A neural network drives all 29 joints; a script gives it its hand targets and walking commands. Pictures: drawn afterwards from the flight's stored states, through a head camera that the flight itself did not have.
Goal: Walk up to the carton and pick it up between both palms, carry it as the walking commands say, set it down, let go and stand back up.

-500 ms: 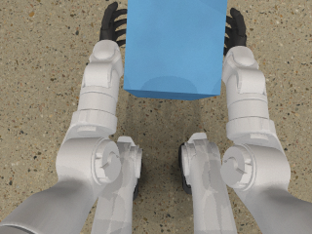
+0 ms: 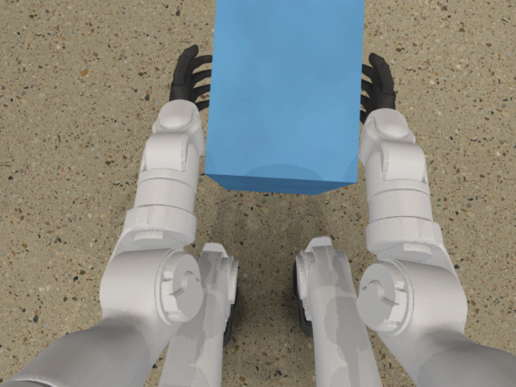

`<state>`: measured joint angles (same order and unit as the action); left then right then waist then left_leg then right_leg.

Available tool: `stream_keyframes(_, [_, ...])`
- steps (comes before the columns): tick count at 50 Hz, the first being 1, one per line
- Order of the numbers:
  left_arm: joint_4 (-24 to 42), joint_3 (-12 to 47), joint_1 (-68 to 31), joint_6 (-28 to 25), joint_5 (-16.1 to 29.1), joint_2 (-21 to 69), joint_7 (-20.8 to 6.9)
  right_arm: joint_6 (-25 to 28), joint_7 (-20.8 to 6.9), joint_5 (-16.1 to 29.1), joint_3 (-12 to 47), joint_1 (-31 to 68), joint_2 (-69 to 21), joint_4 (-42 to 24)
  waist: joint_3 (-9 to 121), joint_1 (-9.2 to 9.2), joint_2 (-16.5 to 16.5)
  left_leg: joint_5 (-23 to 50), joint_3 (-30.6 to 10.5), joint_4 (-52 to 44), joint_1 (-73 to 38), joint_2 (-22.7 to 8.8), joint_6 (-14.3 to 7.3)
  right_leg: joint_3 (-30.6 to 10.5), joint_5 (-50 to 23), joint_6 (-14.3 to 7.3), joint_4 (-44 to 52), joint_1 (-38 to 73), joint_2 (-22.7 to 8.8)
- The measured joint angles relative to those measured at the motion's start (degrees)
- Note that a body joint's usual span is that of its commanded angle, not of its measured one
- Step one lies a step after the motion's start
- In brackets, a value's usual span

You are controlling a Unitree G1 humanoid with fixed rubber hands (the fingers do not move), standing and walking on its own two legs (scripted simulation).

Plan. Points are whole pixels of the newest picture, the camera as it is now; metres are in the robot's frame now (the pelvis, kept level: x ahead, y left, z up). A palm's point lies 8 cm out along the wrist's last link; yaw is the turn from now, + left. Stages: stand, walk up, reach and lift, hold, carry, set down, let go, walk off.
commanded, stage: reach and lift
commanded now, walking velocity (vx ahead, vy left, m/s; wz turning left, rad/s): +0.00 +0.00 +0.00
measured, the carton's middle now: (278, 119) +0.51 -0.03 -0.14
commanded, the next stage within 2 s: none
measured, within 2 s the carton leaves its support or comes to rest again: neither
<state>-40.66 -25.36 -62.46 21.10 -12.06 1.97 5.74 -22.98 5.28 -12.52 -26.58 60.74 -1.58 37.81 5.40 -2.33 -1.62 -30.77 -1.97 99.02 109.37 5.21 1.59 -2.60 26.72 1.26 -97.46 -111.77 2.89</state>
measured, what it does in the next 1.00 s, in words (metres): rises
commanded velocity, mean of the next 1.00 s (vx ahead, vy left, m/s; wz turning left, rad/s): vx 0.00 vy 0.00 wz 0.00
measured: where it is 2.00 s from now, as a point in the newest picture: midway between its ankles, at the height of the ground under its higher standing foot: (265, 315)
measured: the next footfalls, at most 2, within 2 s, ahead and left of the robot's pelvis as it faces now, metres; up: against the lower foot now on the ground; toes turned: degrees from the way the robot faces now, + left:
none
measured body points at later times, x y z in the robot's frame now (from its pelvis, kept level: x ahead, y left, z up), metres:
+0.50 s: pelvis +0.01 +0.00 +0.06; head +0.24 -0.01 +0.45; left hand +0.50 +0.10 +0.01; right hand +0.47 -0.17 +0.00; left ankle +0.09 +0.12 -0.48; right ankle +0.11 -0.12 -0.48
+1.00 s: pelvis +0.03 +0.00 +0.13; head +0.21 -0.01 +0.54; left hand +0.47 +0.11 +0.08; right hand +0.45 -0.16 +0.08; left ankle +0.09 +0.12 -0.48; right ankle +0.11 -0.12 -0.48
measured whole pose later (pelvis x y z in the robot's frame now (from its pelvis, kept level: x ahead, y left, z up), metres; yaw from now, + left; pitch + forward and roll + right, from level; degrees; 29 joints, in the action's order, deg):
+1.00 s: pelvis +0.03 +0.00 +0.13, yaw -1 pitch +30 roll +1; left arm -38.2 -24.1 -43.6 18.3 -13.7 7.6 4.7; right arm -20.4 4.0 -14.3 -25.5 42.0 -7.1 35.2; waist 8.8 -1.8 -1.4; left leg -27.3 -2.4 74.2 76.7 4.3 0.3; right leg -3.9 23.8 1.2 -73.1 -79.1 2.8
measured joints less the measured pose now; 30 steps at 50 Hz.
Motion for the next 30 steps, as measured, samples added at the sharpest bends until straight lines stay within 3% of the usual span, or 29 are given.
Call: stream_keyframes(30, [0.83,0.88,10.47,-1.15,-1.00,3.04,-0.53,1.35,-0.55,-1.00,0.44,-10.71,-3.23,-1.01,3.35,0.05,0.01,1.55,-0.29,-13.38,-17.52,-0.33,-0.97,-0.70,-1.20,0.25,13.36,17.76,-0.19])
